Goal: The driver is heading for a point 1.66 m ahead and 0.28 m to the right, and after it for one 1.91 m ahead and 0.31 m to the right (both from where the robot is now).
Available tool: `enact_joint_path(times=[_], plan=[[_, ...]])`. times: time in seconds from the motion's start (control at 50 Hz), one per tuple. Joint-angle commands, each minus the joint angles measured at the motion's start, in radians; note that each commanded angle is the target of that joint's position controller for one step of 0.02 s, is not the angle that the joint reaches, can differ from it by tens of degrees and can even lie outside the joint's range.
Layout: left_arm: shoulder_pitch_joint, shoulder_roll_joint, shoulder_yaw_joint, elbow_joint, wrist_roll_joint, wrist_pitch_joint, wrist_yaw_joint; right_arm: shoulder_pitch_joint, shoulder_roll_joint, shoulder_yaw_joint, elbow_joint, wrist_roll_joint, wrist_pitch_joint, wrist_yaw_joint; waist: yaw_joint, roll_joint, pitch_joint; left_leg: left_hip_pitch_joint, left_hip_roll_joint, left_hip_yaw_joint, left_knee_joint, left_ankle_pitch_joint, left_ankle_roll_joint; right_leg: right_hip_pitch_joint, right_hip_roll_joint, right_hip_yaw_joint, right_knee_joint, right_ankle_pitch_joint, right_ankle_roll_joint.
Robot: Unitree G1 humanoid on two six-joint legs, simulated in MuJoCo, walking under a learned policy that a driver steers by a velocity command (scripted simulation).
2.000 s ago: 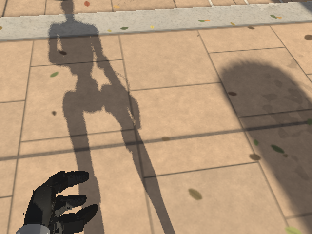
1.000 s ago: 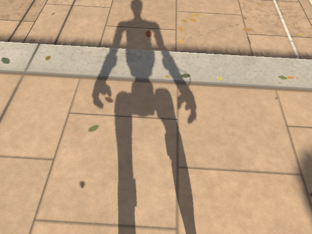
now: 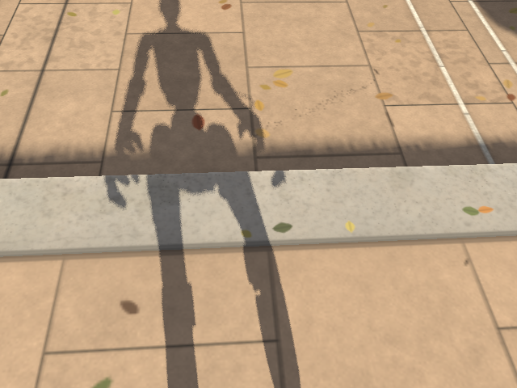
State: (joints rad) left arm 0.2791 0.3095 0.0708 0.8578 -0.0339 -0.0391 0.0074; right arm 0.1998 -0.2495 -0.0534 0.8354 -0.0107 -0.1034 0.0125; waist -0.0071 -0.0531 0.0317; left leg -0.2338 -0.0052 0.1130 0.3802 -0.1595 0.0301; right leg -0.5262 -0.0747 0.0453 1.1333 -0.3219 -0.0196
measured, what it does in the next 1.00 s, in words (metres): walks ahead, turning right: right foot, then left foot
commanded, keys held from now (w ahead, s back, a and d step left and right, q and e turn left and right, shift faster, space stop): w+e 0.46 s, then w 0.54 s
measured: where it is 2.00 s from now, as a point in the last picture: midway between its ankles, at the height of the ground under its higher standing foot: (351, 229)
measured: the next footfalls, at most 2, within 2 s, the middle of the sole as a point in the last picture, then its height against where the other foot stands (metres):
right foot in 0.34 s outside the picture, level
left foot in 0.88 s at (289, 316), level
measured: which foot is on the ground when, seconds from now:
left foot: down 0.00-0.36, up 0.38-0.86, down 0.88-1.00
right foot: up 0.00-0.32, down 0.34-0.90, up 0.92-1.00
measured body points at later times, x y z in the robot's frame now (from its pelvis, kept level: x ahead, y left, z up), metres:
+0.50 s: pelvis +0.24 -0.09 -0.01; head +0.28 -0.11 +0.44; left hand +0.43 +0.14 -0.11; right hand +0.29 -0.40 -0.12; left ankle +0.24 +0.09 -0.65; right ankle +0.27 -0.16 -0.74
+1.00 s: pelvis +0.54 -0.13 -0.01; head +0.57 -0.13 +0.44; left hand +0.69 +0.12 -0.14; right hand +0.59 -0.43 -0.11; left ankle +0.64 -0.07 -0.74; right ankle +0.36 -0.19 -0.65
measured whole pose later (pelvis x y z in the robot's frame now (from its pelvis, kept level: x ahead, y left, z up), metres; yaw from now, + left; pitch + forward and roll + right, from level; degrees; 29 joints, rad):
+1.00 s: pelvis +0.54 -0.13 -0.01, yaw -22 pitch +1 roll +0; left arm 0.35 0.28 0.05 0.83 -0.02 -0.05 0.01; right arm 0.14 -0.27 -0.05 0.81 0.01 -0.11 0.04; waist 0.02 -0.02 0.03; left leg -0.38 -0.04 0.05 0.51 -0.15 0.06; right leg -0.31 0.03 0.08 1.15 -0.43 -0.05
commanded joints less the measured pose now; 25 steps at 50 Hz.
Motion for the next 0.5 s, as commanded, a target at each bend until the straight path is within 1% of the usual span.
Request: enact_joint_path(times=[0.02,0.06,0.1,0.14,0.2,0.24,0.26,0.28,0.3,0.32,0.34,0.36,0.38,0.4,0.42,0.44,0.46,0.48,0.5], plan=[[0.017,0.027,0.014,-0.078,0.005,0.018,0.000,-0.037,-0.124,-0.032,-0.038,-0.004,-0.024,-0.007,0.020,0.136,-0.013,0.078,0.290,-0.196,-0.257,0.100,0.162,-0.132,-0.074,0.059,-0.024,0.093,0.015],[-0.020,0.025,0.015,-0.100,0.011,0.021,-0.005,-0.023,-0.142,-0.039,-0.023,-0.006,-0.022,-0.015,0.014,0.120,0.000,0.099,0.285,-0.129,-0.268,0.137,0.163,-0.166,-0.075,0.061,-0.111,0.183,0.025],[-0.066,0.017,0.011,-0.116,0.012,0.015,-0.017,-0.017,-0.158,-0.044,-0.015,-0.005,-0.016,-0.021,0.001,0.112,0.010,0.114,0.268,-0.056,-0.270,0.166,0.148,-0.154,-0.069,0.038,-0.226,0.283,0.023],[-0.139,0.006,0.004,-0.141,0.014,0.010,-0.032,0.001,-0.175,-0.048,-0.007,0.000,-0.008,-0.027,-0.026,0.099,0.028,0.132,0.265,-0.002,-0.270,0.178,0.140,-0.134,-0.059,-0.004,-0.330,0.344,0.016],[-0.230,0.004,-0.001,-0.186,0.014,0.010,-0.049,0.048,-0.200,-0.058,0.012,0.013,0.009,-0.029,-0.059,0.089,0.056,0.213,0.291,0.038,-0.251,0.188,0.130,-0.146,-0.049,-0.045,-0.427,0.327,-0.003],[-0.264,0.015,0.001,-0.213,0.014,0.013,-0.058,0.066,-0.216,-0.066,0.023,0.025,0.023,-0.028,-0.061,0.095,0.067,0.283,0.312,0.056,-0.213,0.234,0.116,-0.154,-0.038,-0.067,-0.465,0.263,-0.025],[-0.265,0.023,0.004,-0.224,0.014,0.015,-0.061,0.066,-0.226,-0.069,0.025,0.031,0.031,-0.028,-0.052,0.102,0.063,0.309,0.319,0.067,-0.178,0.312,0.107,-0.138,-0.023,-0.084,-0.478,0.217,-0.040],[-0.249,0.037,0.011,-0.230,0.015,0.018,-0.063,0.055,-0.240,-0.074,0.022,0.036,0.037,-0.028,-0.032,0.117,0.043,0.326,0.320,0.084,-0.120,0.465,0.096,-0.091,0.003,-0.111,-0.485,0.165,-0.059],[-0.203,0.058,0.023,-0.227,0.015,0.021,-0.062,0.044,-0.254,-0.078,0.018,0.042,0.044,-0.030,0.001,0.135,0.003,0.333,0.315,0.100,-0.029,0.642,0.084,-0.010,0.042,-0.143,-0.485,0.115,-0.080],[-0.089,0.090,0.045,-0.201,0.012,0.024,-0.060,0.026,-0.259,-0.080,0.014,0.048,0.053,-0.030,0.072,0.130,-0.060,0.311,0.292,0.126,0.136,0.765,0.066,0.139,0.092,-0.174,-0.525,0.117,-0.110],[0.087,0.153,0.082,-0.150,0.008,0.028,-0.046,0.030,-0.234,-0.069,0.010,0.045,0.055,-0.031,0.154,0.097,-0.152,0.193,0.245,0.150,0.375,0.713,0.028,0.406,0.138,-0.166,-0.577,0.171,-0.148],[0.185,0.256,0.109,-0.127,0.001,0.037,-0.024,0.061,-0.138,-0.037,-0.016,-0.005,0.047,-0.028,0.144,-0.118,-0.212,-0.115,0.172,0.147,0.717,0.085,-0.025,0.673,-0.066,0.154,-0.589,0.237,-0.217],[0.122,0.305,0.103,-0.173,0.006,0.017,-0.032,0.102,-0.070,-0.010,-0.073,-0.003,0.011,-0.018,0.054,-0.248,-0.362,-0.463,-0.028,-0.063,0.991,-0.460,-0.065,0.904,-0.254,0.743,-0.784,-0.045,-0.418],[0.126,0.207,0.075,-0.182,0.010,-0.001,-0.046,-0.031,-0.172,-0.030,-0.084,0.041,-0.022,-0.007,0.130,-0.066,-0.328,-0.572,0.020,-0.196,1.034,-0.402,-0.041,0.876,-0.262,0.730,-0.878,-0.076,-0.368],[0.097,0.169,0.062,-0.175,0.015,-0.016,-0.047,-0.079,-0.179,-0.032,-0.106,0.061,-0.038,-0.003,0.112,-0.042,-0.205,-0.614,0.059,-0.183,0.985,-0.310,-0.013,0.770,-0.232,0.590,-0.873,-0.020,-0.329],[0.030,0.139,0.052,-0.183,0.015,-0.023,-0.046,-0.069,-0.167,-0.030,-0.089,0.041,-0.043,-0.012,0.062,0.045,-0.132,-0.554,0.105,-0.188,0.899,-0.230,-0.010,0.621,-0.186,0.473,-0.866,0.088,-0.292],[-0.031,0.104,0.041,-0.196,0.019,-0.025,-0.040,-0.053,-0.177,-0.038,-0.076,0.017,-0.037,-0.019,0.024,0.035,-0.100,-0.479,0.134,-0.195,0.811,-0.179,-0.017,0.508,-0.147,0.383,-0.872,0.185,-0.270],[-0.061,0.085,0.032,-0.211,0.032,-0.025,-0.034,-0.025,-0.178,-0.041,-0.065,0.015,-0.023,-0.015,-0.002,0.009,-0.090,-0.417,0.152,-0.196,0.776,-0.142,-0.023,0.439,-0.126,0.333,-0.893,0.247,-0.260],[-0.066,0.084,0.031,-0.213,0.034,-0.028,-0.029,-0.011,-0.169,-0.041,-0.060,0.012,-0.011,-0.013,-0.010,0.006,-0.090,-0.390,0.152,-0.186,0.741,-0.118,-0.036,0.406,-0.116,0.305,-0.910,0.309,-0.262]])
Velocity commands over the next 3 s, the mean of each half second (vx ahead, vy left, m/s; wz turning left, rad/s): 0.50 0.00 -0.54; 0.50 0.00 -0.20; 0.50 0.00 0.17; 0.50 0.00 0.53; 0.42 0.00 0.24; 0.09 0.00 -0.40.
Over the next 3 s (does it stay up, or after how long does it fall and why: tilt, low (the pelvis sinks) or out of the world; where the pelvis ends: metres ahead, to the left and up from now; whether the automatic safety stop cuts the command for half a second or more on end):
stays up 1.50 -0.28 -0.19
